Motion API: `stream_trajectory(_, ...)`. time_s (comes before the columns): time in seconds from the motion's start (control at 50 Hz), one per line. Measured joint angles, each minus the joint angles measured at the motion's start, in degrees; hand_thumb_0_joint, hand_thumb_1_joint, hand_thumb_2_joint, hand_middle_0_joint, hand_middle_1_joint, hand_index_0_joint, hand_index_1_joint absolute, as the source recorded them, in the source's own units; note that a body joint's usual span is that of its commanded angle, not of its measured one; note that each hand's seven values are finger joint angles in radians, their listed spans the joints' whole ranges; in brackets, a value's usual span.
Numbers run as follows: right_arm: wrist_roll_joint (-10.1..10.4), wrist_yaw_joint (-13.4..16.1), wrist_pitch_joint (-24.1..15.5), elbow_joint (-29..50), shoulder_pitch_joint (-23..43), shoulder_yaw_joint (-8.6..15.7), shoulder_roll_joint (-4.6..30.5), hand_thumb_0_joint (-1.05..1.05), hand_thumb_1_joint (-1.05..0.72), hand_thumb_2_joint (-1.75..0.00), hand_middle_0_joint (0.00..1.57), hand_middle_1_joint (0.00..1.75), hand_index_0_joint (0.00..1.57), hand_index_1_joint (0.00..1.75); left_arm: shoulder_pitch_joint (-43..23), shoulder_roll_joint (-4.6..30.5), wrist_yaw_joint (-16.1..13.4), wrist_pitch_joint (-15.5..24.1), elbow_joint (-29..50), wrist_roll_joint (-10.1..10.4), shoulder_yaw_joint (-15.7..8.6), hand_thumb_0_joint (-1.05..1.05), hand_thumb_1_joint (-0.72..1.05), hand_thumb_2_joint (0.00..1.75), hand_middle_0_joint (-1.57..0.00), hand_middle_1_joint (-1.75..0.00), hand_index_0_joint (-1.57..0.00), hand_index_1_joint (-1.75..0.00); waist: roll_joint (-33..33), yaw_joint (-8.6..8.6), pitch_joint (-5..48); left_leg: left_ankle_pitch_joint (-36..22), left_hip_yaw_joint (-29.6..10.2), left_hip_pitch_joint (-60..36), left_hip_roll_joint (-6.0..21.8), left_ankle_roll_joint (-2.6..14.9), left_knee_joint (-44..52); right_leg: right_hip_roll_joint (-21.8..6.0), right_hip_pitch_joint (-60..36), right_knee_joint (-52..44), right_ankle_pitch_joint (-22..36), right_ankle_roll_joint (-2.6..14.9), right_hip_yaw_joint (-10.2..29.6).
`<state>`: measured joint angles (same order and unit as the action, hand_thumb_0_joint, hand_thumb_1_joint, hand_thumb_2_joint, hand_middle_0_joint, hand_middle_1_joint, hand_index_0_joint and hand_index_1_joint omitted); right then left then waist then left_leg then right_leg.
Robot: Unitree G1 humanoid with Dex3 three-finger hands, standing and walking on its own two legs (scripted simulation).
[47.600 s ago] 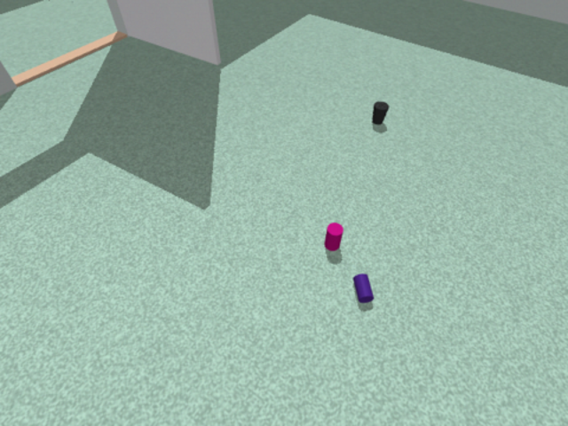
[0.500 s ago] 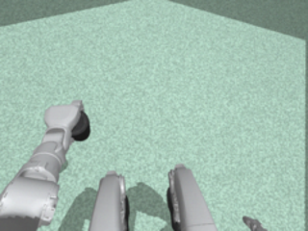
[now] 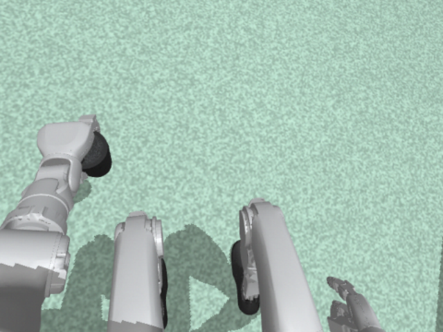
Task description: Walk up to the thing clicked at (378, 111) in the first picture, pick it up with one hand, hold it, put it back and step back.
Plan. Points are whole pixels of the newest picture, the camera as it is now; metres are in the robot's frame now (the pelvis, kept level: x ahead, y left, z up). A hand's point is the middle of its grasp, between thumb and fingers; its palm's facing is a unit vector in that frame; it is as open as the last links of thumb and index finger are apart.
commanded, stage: crouch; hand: left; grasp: from above
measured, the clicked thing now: (91, 157) +0.44 +0.23 -0.22
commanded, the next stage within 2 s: lower in 0.64 s
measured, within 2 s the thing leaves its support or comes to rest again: rests again in 1.36 s
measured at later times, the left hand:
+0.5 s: hand (88, 162) +0.44 +0.24 -0.24, palm faces -0.47 -0.02 -0.88, open 10.9 cm
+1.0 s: hand (96, 163) +0.45 +0.24 -0.29, palm faces -0.49 -0.03 -0.87, open 10.9 cm
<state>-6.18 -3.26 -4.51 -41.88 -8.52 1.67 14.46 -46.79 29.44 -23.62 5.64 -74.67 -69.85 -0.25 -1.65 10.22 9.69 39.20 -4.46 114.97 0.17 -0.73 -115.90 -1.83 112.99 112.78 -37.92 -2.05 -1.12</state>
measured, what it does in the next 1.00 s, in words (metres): lowers itself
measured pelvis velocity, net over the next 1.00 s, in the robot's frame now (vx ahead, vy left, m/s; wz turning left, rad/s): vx -0.02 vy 0.00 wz -0.05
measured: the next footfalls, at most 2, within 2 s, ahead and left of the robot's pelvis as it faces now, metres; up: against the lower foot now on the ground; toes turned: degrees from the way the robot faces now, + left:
none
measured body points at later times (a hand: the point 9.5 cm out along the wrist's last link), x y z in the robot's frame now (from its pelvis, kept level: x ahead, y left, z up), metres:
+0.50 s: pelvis -0.02 +0.00 -0.07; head +0.22 +0.04 +0.31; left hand +0.46 +0.24 -0.19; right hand +0.02 -0.28 -0.18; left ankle +0.07 +0.12 -0.42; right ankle +0.08 -0.14 -0.42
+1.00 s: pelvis -0.02 +0.00 -0.11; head +0.23 +0.04 +0.26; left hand +0.47 +0.24 -0.24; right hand +0.01 -0.28 -0.21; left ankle +0.07 +0.12 -0.42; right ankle +0.08 -0.14 -0.42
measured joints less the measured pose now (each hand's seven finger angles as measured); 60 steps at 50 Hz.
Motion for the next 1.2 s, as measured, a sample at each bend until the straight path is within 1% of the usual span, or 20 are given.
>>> stream_trajectory(0.14,-0.42,-1.26,0.06,0.46,0.22,-0.15,0.52,0.01,-0.91,-0.9,0.2,0.3,0.2,0.3,-1.64,1.3,0.52,0.02,-1.25,0.22,-0.81,0.01,-0.12,0.86,-0.7,-1.06,-0.42,-0.87,0.36,0.61,-1.48,0.7,-0.45,2.85,0.2,-0.04,-3.91,0.41,2.85,3.58,-0.38,-0.11,-0.14)
stream_trajectory(0.34,-0.74,-2.5,0.42,-0.09,-1.0,-0.67,0.61,0.01,-0.92,-0.9,0.2,0.3,0.2,0.3,-3.48,3.43,0.34,1.56,-3.62,-0.89,-2.08,0.01,-0.11,0.86,-0.69,-1.06,-0.42,-0.88,0.46,1.68,-3.06,0.46,-0.87,7.37,0.1,0.0,-9.07,0.71,7.19,8.36,0.05,-0.28,-0.13)
stream_trajectory(0.62,-1.65,-3.42,-0.17,-1.73,-1.9,-2.06,0.79,0.01,-0.91,-0.9,0.2,0.3,0.2,0.3,-6.96,6.0,-0.66,3.1,-9.12,-2.0,-2.91,0.01,-0.11,0.84,-0.69,-1.06,-0.41,-0.87,0.51,3.11,-4.7,-0.5,-1.31,12.31,-0.12,0.06,-14.44,1.05,11.93,13.4,1.11,-0.38,-0.08)
stream_trajectory(0.8,-2.02,-3.93,-0.62,-1.92,-1.99,-3.01,1.32,0.01,-0.92,-0.9,0.2,0.3,0.2,0.3,-8.27,7.15,-1.01,3.53,-10.71,-2.37,-3.45,0.01,-0.1,0.84,-0.7,-1.04,-0.42,-0.86,0.58,3.52,-5.45,-0.22,-1.7,14.27,-0.24,-0.05,-16.82,1.18,13.83,15.61,0.93,-0.54,-0.22)
stream_trajectory(0.88,-2.18,-4.15,-0.75,-2.03,-1.66,-3.51,1.59,0.01,-0.92,-0.9,0.2,0.3,0.2,0.3,-9.37,7.78,-1.26,3.76,-12.63,-2.6,-2.97,0.01,-0.1,0.84,-0.71,-1.03,-0.42,-0.85,0.85,3.69,-5.97,-0.07,-1.95,15.06,-0.27,-0.12,-17.78,1.25,14.58,16.45,0.85,-0.59,-0.38)
stream_trajectory(0.92,-2.36,-4.31,-0.88,-1.96,-1.45,-3.79,1.74,0.01,-0.92,-0.9,0.2,0.3,0.2,0.3,-9.77,8.22,-1.34,4.09,-13.41,-2.69,-3.21,0.01,-0.1,0.85,-0.71,-1.02,-0.42,-0.84,1.01,3.88,-6.39,-0.01,-2.21,15.55,-0.34,-0.16,-18.43,1.27,14.97,16.97,0.82,-0.66,-0.55)
stream_trajectory(0.98,-2.63,-4.6,-1.1,-1.84,-1.23,-4.09,1.88,0.01,-0.92,-0.9,0.2,0.3,0.2,0.3,-9.89,8.85,-1.73,4.7,-13.8,-3.03,-3.72,0.01,-0.1,0.84,-0.71,-1.01,-0.42,-0.83,1.41,4.13,-7.08,0.13,-2.61,16.29,-0.41,-0.26,-19.6,1.34,15.57,17.91,0.76,-0.69,-0.82)
stream_trajectory(1.08,-3.19,-5.02,-1.27,-1.73,-0.9,-4.29,1.87,0.01,-0.92,-0.9,0.2,0.3,0.2,0.3,-9.05,9.65,-3.22,5.55,-13.16,-3.77,-4.83,0.01,-0.09,0.83,-0.72,-1.01,-0.43,-0.83,1.96,4.55,-7.96,0.39,-3.16,17.61,-0.59,-0.32,-21.52,1.41,16.58,19.44,0.56,-0.76,-1.17)
stream_trajectory(1.16,-3.7,-5.51,-1.48,-1.77,-0.6,-4.35,1.73,0.01,-0.92,-0.9,0.2,0.3,0.2,0.3,-8.37,9.95,-4.38,5.32,-12.72,-4.53,-5.05,0.01,-0.09,0.82,-0.72,-1.0,-0.43,-0.83,2.22,4.93,-8.45,0.68,-3.29,18.35,-0.71,-0.28,-22.66,1.43,17.16,20.43,0.27,-0.84,-1.19)
stream_trajectory(1.2,-3.85,-5.76,-1.62,-1.81,-0.44,-4.44,1.69,0.01,-0.92,-0.9,0.2,0.3,0.2,0.3,-8.29,10.03,-5.03,5.06,-12.94,-4.43,-5.21,0.01,-0.09,0.81,-0.72,-1.0,-0.42,-0.83,2.25,5.06,-8.57,0.84,-3.34,18.68,-0.7,-0.25,-23.08,1.48,17.46,20.78,0.15,-0.85,-1.21)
